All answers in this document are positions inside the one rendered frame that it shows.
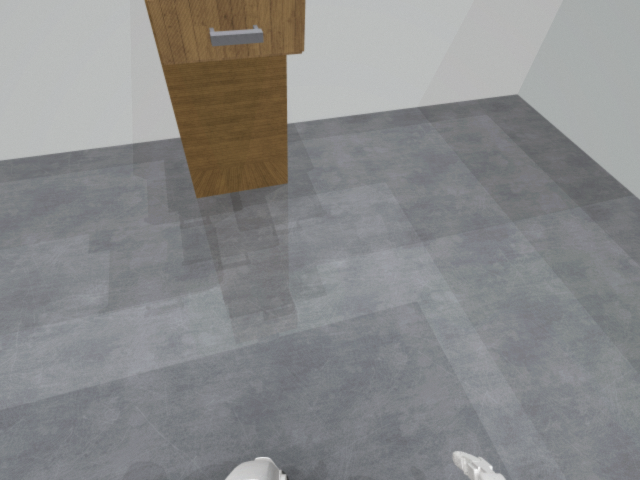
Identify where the handle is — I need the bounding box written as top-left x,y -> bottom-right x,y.
209,25 -> 264,46

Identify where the right robot hand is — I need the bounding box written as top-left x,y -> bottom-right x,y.
452,451 -> 506,480

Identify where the left robot shin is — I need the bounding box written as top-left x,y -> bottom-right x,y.
254,457 -> 278,468

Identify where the cabinet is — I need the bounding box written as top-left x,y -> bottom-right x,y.
145,0 -> 288,198

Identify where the drawer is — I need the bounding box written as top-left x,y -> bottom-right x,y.
147,0 -> 305,65

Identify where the left robot thigh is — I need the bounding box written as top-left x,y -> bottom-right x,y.
225,460 -> 287,480

